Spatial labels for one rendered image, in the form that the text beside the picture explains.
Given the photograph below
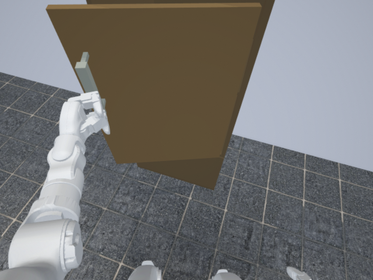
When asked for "handle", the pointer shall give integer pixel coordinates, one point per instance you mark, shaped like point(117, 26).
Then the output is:
point(86, 77)

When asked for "right robot shin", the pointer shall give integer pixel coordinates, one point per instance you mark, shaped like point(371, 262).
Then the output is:
point(222, 270)

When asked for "right robot hand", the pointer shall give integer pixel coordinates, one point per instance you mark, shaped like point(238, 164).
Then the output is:
point(296, 274)

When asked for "cupboard door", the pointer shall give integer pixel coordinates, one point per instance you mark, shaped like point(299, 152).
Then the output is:
point(169, 72)

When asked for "left robot hand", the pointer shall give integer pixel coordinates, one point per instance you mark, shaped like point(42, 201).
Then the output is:
point(73, 119)

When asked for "robot left upper arm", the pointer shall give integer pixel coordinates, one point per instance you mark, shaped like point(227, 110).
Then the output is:
point(45, 250)

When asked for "robot left thigh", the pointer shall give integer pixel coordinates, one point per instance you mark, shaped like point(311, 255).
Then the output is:
point(146, 272)

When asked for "robot left forearm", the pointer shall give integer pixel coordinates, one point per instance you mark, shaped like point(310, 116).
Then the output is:
point(62, 189)

